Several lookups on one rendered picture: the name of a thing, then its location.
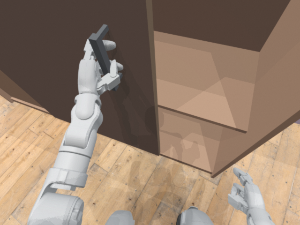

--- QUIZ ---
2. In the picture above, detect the wardrobe door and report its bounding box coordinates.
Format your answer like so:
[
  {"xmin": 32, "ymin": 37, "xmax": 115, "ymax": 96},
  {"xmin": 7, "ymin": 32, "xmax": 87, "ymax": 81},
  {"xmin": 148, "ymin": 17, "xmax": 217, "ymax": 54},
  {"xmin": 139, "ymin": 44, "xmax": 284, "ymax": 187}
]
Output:
[
  {"xmin": 0, "ymin": 70, "xmax": 43, "ymax": 108},
  {"xmin": 0, "ymin": 0, "xmax": 160, "ymax": 156}
]

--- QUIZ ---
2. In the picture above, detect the robot right forearm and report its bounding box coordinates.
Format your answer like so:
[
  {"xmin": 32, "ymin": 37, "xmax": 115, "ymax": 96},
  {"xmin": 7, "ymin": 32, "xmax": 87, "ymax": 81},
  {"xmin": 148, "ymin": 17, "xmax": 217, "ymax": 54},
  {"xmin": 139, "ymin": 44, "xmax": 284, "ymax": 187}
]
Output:
[{"xmin": 247, "ymin": 208, "xmax": 275, "ymax": 225}]

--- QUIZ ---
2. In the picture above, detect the handle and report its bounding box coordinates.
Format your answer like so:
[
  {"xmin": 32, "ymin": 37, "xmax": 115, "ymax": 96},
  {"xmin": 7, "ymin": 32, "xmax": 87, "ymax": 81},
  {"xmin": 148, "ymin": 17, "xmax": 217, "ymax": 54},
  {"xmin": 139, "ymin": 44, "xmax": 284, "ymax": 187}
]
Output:
[{"xmin": 88, "ymin": 24, "xmax": 123, "ymax": 91}]

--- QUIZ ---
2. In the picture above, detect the left robot hand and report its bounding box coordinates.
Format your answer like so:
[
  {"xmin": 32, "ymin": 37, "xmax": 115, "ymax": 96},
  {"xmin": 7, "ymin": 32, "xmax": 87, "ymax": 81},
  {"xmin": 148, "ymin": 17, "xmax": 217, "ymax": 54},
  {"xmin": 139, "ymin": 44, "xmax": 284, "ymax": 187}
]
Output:
[{"xmin": 78, "ymin": 39, "xmax": 123, "ymax": 98}]

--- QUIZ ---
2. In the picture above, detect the robot left forearm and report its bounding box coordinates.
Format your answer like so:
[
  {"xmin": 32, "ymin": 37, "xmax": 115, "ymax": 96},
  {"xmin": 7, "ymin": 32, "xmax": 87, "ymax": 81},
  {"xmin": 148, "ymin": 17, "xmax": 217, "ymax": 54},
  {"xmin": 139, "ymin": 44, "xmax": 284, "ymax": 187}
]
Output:
[{"xmin": 27, "ymin": 93, "xmax": 103, "ymax": 225}]

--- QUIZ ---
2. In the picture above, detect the robot thigh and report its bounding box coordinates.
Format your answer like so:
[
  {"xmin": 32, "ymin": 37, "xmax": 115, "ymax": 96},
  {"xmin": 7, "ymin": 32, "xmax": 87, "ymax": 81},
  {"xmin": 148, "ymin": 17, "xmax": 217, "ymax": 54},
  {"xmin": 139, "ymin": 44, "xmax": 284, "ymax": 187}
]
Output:
[
  {"xmin": 105, "ymin": 210, "xmax": 135, "ymax": 225},
  {"xmin": 180, "ymin": 209, "xmax": 214, "ymax": 225}
]

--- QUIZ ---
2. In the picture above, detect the right robot hand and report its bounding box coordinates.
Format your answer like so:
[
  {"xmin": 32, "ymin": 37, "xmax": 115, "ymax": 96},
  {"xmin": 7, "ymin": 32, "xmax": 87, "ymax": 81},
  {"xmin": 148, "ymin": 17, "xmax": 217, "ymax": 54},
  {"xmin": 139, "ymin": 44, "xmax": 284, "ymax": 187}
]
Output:
[{"xmin": 228, "ymin": 167, "xmax": 266, "ymax": 214}]

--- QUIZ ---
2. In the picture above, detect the left robot upper arm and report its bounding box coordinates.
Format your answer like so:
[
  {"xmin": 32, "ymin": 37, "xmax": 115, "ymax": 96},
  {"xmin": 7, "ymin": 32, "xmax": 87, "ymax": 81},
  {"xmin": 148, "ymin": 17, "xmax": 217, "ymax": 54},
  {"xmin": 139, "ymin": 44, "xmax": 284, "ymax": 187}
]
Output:
[{"xmin": 29, "ymin": 192, "xmax": 84, "ymax": 225}]

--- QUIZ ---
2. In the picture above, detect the right robot thigh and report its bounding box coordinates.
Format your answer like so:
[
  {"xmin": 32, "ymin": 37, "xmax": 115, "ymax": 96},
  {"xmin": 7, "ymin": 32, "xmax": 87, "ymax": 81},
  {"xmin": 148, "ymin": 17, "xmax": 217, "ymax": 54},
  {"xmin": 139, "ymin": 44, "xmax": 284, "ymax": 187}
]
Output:
[{"xmin": 180, "ymin": 209, "xmax": 214, "ymax": 225}]

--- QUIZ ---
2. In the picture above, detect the left robot thigh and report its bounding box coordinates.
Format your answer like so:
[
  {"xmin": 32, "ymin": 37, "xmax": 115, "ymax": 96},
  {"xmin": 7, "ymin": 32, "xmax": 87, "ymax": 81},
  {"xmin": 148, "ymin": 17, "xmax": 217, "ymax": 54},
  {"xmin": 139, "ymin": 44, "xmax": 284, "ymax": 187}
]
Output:
[{"xmin": 105, "ymin": 210, "xmax": 135, "ymax": 225}]

